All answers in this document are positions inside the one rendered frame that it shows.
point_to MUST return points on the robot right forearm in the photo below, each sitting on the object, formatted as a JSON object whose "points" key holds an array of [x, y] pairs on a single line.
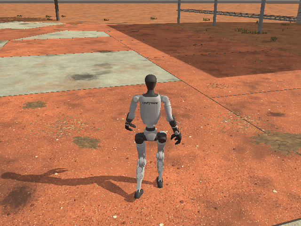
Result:
{"points": [[174, 126]]}

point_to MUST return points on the robot left upper arm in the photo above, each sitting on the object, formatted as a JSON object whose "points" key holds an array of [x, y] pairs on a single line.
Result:
{"points": [[133, 105]]}

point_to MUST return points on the robot thigh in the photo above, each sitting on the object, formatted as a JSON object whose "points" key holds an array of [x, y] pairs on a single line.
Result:
{"points": [[161, 141], [140, 145]]}

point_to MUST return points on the robot right hand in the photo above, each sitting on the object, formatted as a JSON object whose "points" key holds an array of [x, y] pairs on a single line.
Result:
{"points": [[178, 137]]}

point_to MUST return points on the robot left hand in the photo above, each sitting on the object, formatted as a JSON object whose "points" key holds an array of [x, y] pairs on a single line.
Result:
{"points": [[132, 125]]}

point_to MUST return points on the robot left thigh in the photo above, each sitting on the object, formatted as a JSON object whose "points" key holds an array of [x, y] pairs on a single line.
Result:
{"points": [[140, 145]]}

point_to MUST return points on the robot right thigh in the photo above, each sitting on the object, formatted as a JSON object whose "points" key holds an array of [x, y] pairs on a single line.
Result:
{"points": [[161, 141]]}

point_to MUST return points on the robot right upper arm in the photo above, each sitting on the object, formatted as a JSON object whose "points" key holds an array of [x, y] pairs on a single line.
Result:
{"points": [[167, 107]]}

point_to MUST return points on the robot left forearm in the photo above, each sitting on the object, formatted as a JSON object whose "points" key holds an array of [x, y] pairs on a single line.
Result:
{"points": [[128, 121]]}

